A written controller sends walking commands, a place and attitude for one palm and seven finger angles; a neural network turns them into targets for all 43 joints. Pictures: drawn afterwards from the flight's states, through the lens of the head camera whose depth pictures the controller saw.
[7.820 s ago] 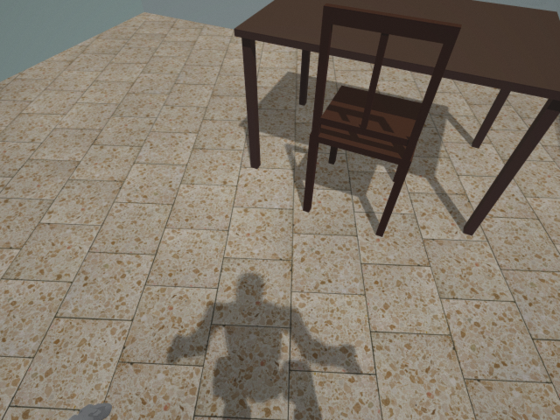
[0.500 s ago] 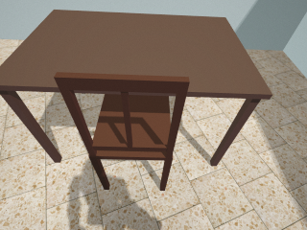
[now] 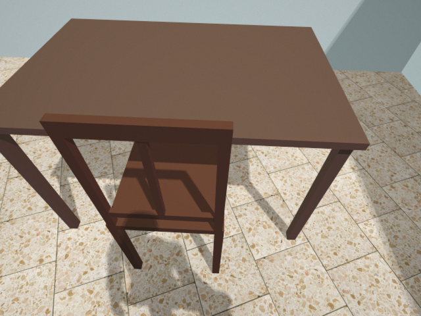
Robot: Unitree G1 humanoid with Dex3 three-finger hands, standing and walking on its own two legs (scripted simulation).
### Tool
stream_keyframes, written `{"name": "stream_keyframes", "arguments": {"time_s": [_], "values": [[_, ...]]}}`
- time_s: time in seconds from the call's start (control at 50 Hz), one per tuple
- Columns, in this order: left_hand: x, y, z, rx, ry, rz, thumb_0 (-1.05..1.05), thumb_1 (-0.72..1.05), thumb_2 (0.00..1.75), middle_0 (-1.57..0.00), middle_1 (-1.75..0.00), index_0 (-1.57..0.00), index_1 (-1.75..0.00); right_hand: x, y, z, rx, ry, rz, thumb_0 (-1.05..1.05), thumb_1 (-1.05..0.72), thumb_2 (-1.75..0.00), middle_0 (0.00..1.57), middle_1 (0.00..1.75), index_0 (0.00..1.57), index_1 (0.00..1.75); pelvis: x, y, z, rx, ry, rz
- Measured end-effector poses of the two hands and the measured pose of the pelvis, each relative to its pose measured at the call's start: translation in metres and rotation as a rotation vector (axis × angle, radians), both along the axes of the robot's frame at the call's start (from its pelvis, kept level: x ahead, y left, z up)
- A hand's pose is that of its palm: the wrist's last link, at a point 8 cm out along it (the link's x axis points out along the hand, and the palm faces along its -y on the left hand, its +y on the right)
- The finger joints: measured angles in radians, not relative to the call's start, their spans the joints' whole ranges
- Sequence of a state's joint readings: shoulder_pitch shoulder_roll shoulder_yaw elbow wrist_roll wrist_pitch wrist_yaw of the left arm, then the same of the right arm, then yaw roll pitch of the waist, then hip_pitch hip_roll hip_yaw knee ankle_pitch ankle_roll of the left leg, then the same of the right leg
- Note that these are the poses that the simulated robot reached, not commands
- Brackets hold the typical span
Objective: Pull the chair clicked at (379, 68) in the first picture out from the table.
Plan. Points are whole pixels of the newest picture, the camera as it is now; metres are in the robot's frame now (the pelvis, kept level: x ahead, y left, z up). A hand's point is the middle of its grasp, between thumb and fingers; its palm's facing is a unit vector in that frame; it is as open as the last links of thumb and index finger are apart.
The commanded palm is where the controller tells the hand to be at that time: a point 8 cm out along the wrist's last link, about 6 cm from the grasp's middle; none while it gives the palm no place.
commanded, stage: come to a stop and stand still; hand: left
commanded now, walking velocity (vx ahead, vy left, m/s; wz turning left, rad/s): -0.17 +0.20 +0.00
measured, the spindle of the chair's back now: (153, 182) +0.44 +0.18 -0.07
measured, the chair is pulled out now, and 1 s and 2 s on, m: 0.00 0.00 0.00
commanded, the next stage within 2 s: look again from close up in 0.86 s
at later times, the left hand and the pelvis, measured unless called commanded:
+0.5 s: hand out of the picture +0.03 +0.20 -0.17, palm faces +0.02 -0.96 -0.26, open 7.4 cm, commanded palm none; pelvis -0.01 +0.01 -0.01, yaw +0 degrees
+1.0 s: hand out of the picture -0.01 +0.21 -0.17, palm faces +0.00 -0.98 -0.18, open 7.4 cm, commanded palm none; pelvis -0.01 +0.04 +0.00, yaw -1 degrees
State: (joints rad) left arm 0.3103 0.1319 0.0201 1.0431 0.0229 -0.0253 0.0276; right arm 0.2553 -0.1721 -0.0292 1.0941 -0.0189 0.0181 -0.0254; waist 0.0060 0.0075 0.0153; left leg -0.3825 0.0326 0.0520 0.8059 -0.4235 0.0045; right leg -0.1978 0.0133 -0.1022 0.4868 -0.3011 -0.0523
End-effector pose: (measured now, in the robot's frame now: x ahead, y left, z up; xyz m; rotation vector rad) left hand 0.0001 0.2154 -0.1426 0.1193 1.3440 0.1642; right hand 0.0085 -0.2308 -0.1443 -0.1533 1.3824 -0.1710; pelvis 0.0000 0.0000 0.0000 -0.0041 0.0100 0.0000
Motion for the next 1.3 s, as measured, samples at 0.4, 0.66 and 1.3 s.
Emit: {"name": "stream_keyframes", "arguments": {"time_s": [0.4,0.66,1.3], "values": [[0.017,0.019,0.009,0.087,-0.045,-0.029,0.01,0.91,0.9,-0.2,-0.3,-0.2,-0.3,0.064,0.004,0.001,0.034,-0.189,0.044,0.0,-0.91,-0.9,0.2,0.3,0.2,0.3,-0.004,-0.002,-0.003,0.004,-0.023,-0.02],[0.034,0.046,0.009,0.06,-0.147,-0.07,0.01,0.91,0.9,-0.2,-0.3,-0.2,-0.3,0.003,0.025,0.003,0.012,-0.125,0.036,0.0,-0.93,-0.9,0.19,0.3,0.2,0.3,-0.021,0.025,-0.004,-0.001,-0.03,-0.009],[0.0,0.042,-0.006,-0.029,0.063,-0.026,0.01,0.91,0.9,-0.2,-0.3,-0.2,-0.3,0.02,0.049,0.01,-0.016,-0.049,0.028,0.01,-0.93,-0.9,0.2,0.3,0.2,0.3,0.012,0.048,0.003,0.0,-0.024,-0.018]]}}
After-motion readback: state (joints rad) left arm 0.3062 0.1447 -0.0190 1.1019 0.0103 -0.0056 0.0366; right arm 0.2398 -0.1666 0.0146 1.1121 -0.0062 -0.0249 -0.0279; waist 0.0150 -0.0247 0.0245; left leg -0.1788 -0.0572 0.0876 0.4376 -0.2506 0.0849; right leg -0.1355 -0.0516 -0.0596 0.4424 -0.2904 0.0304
